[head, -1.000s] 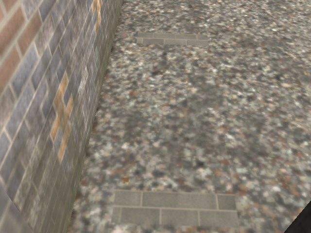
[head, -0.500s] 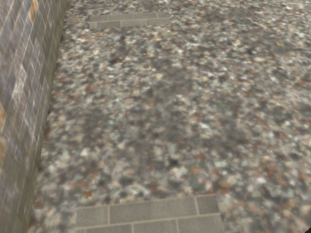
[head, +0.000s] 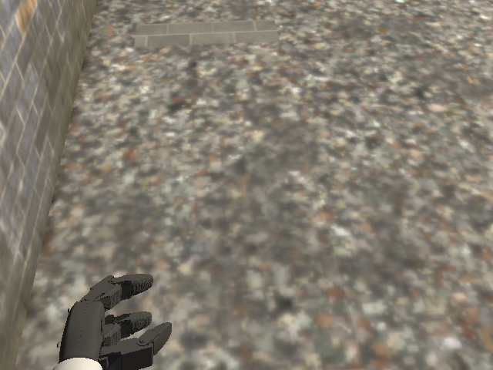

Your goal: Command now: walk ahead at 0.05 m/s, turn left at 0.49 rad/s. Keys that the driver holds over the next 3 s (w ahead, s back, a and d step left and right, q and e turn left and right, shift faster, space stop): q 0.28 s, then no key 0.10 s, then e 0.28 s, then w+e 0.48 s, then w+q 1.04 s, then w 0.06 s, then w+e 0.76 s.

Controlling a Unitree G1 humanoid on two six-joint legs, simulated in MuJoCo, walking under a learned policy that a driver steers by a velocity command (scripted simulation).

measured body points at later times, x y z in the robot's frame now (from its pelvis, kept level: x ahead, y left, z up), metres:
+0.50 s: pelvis +0.10 +0.00 -0.01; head +0.11 +0.01 +0.44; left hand +0.17 +0.28 -0.12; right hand +0.33 -0.20 -0.09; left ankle +0.08 +0.12 -0.73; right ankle +0.12 -0.13 -0.73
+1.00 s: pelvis +0.21 -0.04 -0.02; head +0.24 -0.06 +0.43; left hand +0.41 +0.22 -0.09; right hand +0.29 -0.35 -0.13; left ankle +0.08 +0.11 -0.70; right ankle +0.21 -0.14 -0.73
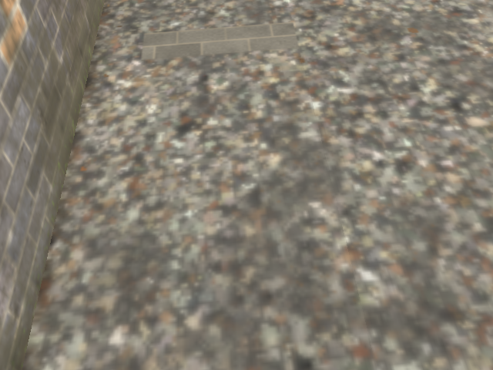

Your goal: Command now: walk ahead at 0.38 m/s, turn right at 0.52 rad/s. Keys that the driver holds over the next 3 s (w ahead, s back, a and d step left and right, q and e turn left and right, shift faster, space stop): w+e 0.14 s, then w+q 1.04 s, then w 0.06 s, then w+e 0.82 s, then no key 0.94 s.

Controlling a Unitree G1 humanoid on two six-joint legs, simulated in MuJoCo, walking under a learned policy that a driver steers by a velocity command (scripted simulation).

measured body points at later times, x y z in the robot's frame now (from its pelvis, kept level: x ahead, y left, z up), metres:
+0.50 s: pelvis +0.27 -0.01 +0.01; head +0.31 -0.01 +0.46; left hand +0.37 +0.26 -0.11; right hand +0.42 -0.29 -0.09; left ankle +0.37 +0.06 -0.71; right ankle +0.08 -0.11 -0.62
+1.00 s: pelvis +0.55 -0.07 +0.02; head +0.57 -0.07 +0.47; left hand +0.64 +0.22 -0.07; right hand +0.70 -0.32 -0.09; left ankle +0.44 +0.05 -0.62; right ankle +0.62 -0.17 -0.71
